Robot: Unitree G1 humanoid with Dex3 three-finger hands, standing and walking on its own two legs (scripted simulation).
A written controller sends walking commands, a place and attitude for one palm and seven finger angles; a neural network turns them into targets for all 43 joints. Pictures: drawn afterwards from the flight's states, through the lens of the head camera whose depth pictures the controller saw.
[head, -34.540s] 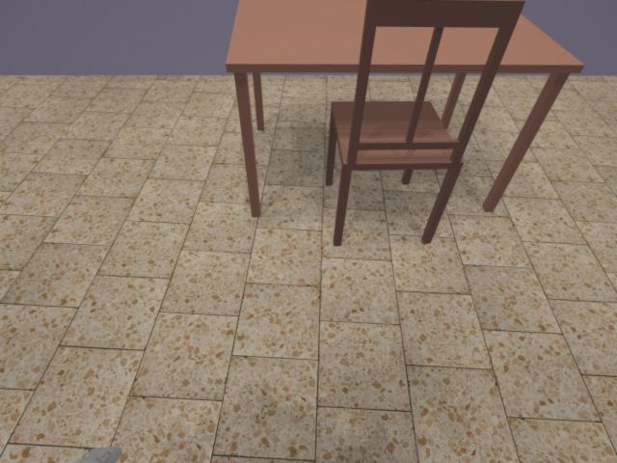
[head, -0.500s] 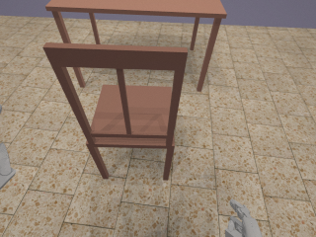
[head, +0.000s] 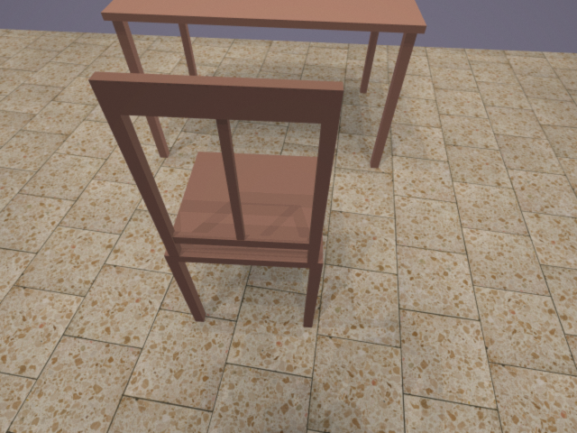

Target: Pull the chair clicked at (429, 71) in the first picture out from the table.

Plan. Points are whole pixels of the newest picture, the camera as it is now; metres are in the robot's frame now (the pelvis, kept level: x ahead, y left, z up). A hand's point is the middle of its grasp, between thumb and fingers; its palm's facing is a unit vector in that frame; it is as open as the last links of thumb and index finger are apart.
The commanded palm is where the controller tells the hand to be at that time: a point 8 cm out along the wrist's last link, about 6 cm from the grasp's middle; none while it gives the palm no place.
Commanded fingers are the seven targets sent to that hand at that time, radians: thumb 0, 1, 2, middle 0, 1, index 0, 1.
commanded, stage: let the arm hang, fingers relaxed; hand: left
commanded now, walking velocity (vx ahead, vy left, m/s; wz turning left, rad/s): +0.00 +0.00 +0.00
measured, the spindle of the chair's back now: (233, 187) +0.58 +0.15 -0.06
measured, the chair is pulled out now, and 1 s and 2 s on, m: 0.69 0.69 0.69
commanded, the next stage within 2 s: look to check the result in 0.60 s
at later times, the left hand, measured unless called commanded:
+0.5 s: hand out of the picture -0.01 +0.15 -0.17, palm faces +0.01 -0.99 -0.15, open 7.3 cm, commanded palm none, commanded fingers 0.00 0.90 0.90 -0.20 -0.30 -0.20 -0.30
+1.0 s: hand out of the picture +0.00 +0.16 -0.17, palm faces +0.01 -0.99 -0.17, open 7.4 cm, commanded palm none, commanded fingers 0.00 0.90 0.90 -0.20 -0.30 -0.20 -0.30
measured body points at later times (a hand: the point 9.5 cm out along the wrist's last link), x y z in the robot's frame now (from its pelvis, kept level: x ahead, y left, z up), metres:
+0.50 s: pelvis +0.00 +0.00 +0.00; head +0.02 +0.00 +0.45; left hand -0.01 +0.20 -0.16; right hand -0.03 -0.19 -0.17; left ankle +0.03 +0.13 -0.74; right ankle +0.00 -0.10 -0.74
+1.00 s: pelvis +0.00 +0.01 +0.00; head +0.02 +0.00 +0.45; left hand +0.00 +0.22 -0.16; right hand -0.02 -0.19 -0.16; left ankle +0.03 +0.13 -0.74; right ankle +0.00 -0.10 -0.74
